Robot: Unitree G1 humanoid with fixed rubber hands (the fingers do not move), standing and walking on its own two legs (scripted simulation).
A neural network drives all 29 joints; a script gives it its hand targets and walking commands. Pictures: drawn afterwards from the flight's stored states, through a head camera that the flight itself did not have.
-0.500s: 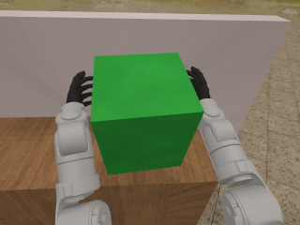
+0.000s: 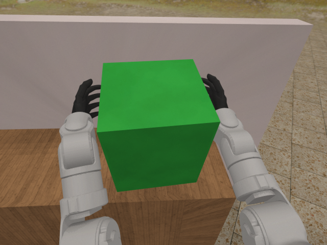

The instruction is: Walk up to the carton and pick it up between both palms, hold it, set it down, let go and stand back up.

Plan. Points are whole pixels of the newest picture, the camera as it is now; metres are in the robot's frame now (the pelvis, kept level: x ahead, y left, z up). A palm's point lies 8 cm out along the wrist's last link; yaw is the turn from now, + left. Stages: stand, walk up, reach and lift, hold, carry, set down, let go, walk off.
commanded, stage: hold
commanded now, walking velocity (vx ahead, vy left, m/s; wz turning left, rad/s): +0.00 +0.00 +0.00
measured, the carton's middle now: (153, 127) +0.37 +0.01 +0.15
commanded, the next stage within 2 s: none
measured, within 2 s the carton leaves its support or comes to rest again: neither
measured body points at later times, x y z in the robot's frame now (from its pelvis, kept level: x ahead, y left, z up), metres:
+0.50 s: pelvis +0.01 +0.01 +0.00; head -0.04 +0.03 +0.45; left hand +0.37 +0.17 +0.21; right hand +0.38 -0.13 +0.21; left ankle +0.05 +0.11 -0.75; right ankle +0.02 -0.09 -0.75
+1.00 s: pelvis +0.01 +0.00 +0.00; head -0.05 +0.03 +0.45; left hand +0.37 +0.17 +0.21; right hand +0.38 -0.14 +0.21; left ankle +0.05 +0.11 -0.75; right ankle +0.02 -0.09 -0.75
